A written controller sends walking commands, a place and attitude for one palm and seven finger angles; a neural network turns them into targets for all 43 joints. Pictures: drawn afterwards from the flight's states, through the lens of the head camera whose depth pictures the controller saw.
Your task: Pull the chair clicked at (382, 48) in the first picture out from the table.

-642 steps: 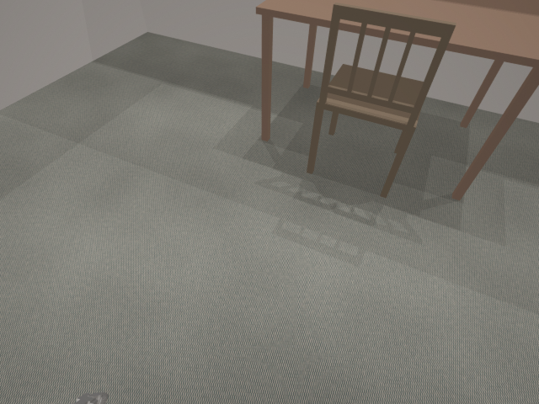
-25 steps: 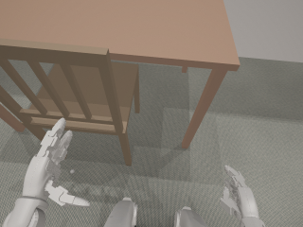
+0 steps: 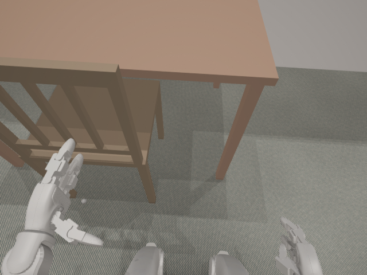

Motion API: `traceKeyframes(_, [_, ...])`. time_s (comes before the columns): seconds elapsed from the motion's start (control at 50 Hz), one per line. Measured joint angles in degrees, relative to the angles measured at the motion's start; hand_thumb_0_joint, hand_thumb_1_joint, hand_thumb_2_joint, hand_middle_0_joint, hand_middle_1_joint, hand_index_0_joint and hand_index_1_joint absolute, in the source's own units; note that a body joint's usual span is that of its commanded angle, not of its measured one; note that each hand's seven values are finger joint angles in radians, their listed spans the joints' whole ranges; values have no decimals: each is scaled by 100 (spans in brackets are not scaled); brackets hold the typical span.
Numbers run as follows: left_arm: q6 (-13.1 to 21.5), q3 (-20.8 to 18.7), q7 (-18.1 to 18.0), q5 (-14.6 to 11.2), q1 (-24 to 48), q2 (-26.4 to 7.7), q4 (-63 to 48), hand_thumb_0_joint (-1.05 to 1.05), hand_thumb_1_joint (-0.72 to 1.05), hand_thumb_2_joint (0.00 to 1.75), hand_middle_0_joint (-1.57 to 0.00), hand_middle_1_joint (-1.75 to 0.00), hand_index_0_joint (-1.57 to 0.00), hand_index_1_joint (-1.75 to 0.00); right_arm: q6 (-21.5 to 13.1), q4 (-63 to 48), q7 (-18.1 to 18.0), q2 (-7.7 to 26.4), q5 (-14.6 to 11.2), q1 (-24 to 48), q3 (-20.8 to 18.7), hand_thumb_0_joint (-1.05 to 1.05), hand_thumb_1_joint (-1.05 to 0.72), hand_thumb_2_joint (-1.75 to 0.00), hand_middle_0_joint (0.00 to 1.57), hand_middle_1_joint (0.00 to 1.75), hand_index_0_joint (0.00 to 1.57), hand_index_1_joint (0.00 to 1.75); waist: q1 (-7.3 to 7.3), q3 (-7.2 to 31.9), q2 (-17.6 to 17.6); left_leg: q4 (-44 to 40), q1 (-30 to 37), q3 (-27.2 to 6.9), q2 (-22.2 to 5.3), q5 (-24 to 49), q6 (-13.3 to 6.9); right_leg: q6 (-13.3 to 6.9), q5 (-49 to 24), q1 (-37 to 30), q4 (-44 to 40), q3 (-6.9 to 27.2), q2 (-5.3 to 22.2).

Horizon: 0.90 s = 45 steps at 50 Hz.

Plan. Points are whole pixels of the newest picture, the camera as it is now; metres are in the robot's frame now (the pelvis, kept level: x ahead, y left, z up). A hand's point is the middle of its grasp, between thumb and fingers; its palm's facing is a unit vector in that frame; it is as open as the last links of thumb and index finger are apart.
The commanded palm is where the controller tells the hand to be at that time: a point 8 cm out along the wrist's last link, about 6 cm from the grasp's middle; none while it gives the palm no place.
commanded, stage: raise the hand toward the chair's back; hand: left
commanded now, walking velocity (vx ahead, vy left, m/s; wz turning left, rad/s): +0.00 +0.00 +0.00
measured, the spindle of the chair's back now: (53, 118) +0.48 +0.38 -0.02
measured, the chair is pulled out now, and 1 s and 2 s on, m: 0.00 0.00 0.00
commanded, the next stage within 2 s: aim the fingers beside a spindle in 0.26 s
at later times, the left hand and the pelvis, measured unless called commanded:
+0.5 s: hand (92, 205) +0.24 +0.19 +0.05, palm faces +0.02 -1.00 -0.05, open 16.9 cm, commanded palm +0.22 +0.24 +0.05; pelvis -0.01 -0.02 -0.01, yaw +0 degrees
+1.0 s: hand (106, 187) +0.28 +0.18 +0.03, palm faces -0.02 -1.00 -0.03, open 16.9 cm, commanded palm +0.26 +0.23 +0.03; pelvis -0.01 -0.01 -0.02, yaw +0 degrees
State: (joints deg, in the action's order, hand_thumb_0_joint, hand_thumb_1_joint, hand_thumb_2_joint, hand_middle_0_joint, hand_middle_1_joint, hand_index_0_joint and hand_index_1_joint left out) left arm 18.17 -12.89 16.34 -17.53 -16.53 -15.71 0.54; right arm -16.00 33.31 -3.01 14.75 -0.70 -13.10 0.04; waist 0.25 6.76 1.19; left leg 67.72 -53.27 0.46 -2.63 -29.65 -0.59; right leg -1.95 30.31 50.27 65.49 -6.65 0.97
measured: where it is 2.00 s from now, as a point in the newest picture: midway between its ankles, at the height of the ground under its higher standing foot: outside the picture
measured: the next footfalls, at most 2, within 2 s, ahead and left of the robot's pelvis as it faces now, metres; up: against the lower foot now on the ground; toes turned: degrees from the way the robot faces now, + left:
none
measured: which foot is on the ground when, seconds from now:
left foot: down 0.00-1.00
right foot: down 0.00-1.00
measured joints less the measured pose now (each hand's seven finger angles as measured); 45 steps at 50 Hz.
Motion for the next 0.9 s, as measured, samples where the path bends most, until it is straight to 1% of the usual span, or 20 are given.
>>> traceKeyframes(0.14, [106, 25, -37, 18, -2, 31, 58, -1, -49, 30, -6, -8, -6, -8, 2, -16, 13, -9, -3, 64, 3, 1, -90, -90, 20, 30, 20, 30, -11, 4, 2, 13, -7, -11, -17, 23, 49, -53, 8, 32, 61, -7, -16])
traceKeyframes(0.4, [122, 55, 34, -11, 59, 66, 161, -1, -50, 30, -6, -9, -6, -8, -23, -32, -13, -52, -32, 153, 68, 1, -90, -90, 20, 30, 20, 30, -71, -1, 29, 59, -26, -58, -35, 60, 116, -124, 14, 63, 150, -47, -35])
traceKeyframes(0.5, [172, 63, 30, 18, 311, 67, 382, -1, -50, 30, -6, -9, -6, -8, -78, 10, -40, -9, -31, 154, 80, 1, -90, -90, 20, 30, 20, 30, -82, 2, 40, 128, -134, -83, -28, 61, 121, -134, 22, 158, 217, -69, -27])
traceKeyframes(0.58, [168, 91, 30, 51, 542, 78, 506, -1, -50, 30, -6, -8, -6, -8, -98, 41, -37, 10, -21, 156, 73, 1, -90, -90, 20, 30, 20, 30, -67, -4, 30, 188, -228, -74, -26, 52, 113, -132, 30, 259, 283, -58, -22])
traceKeyframes(0.7, [128, 136, -26, 111, 696, 101, 596, -1, -50, 30, -6, -8, -6, -8, -67, 51, -9, -2, -6, 110, 54, 1, -90, -90, 20, 30, 20, 30, -11, 25, 16, 199, -284, -27, -23, 43, 92, -111, 29, 339, 310, -9, -17])
traceKeyframes(0.8, [168, 130, -118, 169, 842, 122, 761, -1, -50, 30, -6, -9, -6, -8, -28, 62, 21, 0, 11, 74, 50, 1, -90, -90, 20, 30, 20, 30, 10, 52, 2, 227, -347, 2, -16, 28, 73, -94, 38, 414, 345, 21, -9])
traceKeyframes(0.9, [219, 209, -184, 254, 1043, 147, 905, -1, -50, 30, -6, -8, -6, -8, -12, 90, 33, 17, 34, 82, 48, 1, -90, -90, 20, 30, 20, 30, 10, 63, 7, 293, -455, 10, 1, 6, 50, -74, 57, 517, 408, 31, 11])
